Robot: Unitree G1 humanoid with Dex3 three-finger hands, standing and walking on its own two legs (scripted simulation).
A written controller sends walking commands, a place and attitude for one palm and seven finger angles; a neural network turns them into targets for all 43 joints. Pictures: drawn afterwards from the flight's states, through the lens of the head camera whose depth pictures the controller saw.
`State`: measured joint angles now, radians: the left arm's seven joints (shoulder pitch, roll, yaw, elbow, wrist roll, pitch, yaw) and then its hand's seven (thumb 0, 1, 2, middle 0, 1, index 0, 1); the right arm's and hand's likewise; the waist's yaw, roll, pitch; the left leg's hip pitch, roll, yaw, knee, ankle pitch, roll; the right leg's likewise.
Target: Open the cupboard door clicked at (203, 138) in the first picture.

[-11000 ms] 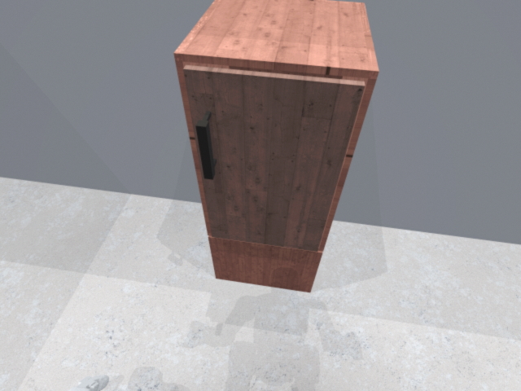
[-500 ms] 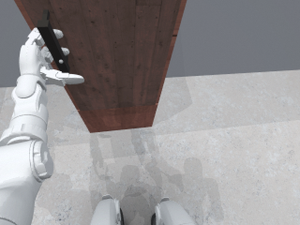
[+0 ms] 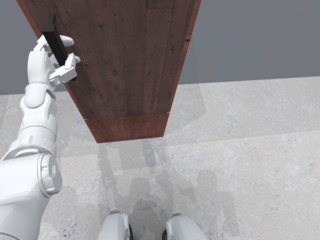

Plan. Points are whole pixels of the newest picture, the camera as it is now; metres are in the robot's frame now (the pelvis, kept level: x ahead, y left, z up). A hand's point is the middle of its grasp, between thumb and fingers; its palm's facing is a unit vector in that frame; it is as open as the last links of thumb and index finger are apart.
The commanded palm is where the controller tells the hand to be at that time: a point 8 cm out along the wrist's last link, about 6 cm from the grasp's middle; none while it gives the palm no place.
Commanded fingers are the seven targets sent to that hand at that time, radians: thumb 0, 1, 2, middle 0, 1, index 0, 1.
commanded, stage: close the thumb around the handle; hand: left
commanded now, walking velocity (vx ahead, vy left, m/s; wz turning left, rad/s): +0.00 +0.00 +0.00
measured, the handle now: (62, 50) +0.57 +0.20 +0.08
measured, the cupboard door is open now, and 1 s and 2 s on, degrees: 0 39 46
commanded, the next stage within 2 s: pull the door open along its arc in 0.04 s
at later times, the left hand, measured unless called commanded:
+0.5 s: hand (74, 83) +0.47 +0.16 +0.08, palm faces +0.03 -1.00 +0.00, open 5.9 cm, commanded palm +0.42 +0.21 +0.08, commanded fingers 0.00 0.90 0.90 -0.40 -1.35 -0.40 -1.35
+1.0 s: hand (124, 133) +0.34 +0.05 +0.08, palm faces +0.40 -0.92 +0.00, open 6.1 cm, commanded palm +0.27 +0.08 +0.08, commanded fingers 0.00 0.90 0.90 -0.40 -1.35 -0.40 -1.35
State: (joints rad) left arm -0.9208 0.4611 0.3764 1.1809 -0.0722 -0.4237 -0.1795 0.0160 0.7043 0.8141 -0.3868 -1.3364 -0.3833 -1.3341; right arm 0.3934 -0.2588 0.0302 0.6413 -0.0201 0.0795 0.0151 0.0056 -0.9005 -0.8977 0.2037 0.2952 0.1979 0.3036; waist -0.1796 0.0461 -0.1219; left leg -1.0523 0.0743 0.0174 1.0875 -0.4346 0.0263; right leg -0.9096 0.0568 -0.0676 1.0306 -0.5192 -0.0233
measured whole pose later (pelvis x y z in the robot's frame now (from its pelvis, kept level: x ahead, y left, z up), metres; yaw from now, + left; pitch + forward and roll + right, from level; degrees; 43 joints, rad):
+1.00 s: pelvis +0.01 -0.03 +0.02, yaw +3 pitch +13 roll +0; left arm -0.10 -0.13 -0.15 0.32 0.09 -0.27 0.59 0.02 0.69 0.77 -0.32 -1.32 -0.33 -1.32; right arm 0.21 -0.17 0.00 0.55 -0.07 0.06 0.07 0.01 -0.90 -0.90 0.20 0.29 0.20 0.30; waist -0.02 0.04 -0.16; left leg -0.79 0.04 0.01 0.97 -0.41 -0.01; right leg -0.67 0.03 -0.08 0.98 -0.54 -0.06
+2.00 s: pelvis +0.01 -0.05 +0.02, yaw +5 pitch +12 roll +1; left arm 0.04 -0.10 -0.25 0.20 0.08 -0.24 0.56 -0.01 -0.47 0.31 -0.24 -0.85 -0.25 -0.85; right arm 0.21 -0.19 0.00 0.57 -0.07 0.00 0.02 0.01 -0.90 -0.90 0.20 0.29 0.19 0.30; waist -0.02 0.05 -0.15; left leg -0.76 0.02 -0.02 0.95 -0.40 -0.04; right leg -0.64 0.02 -0.10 0.99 -0.56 -0.09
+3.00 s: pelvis +0.00 -0.02 +0.01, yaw +3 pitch +11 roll +0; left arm 0.35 0.04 -0.29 -0.09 0.01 -0.33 0.13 -0.02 -0.50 0.30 -0.19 -0.32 -0.20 -0.32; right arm 0.24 -0.20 0.03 0.41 -0.02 0.03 0.03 0.01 -0.90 -0.90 0.20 0.30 0.20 0.30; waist -0.02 0.04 -0.12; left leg -0.79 0.02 0.01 1.03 -0.43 0.00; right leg -0.67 0.02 -0.06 1.04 -0.56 -0.04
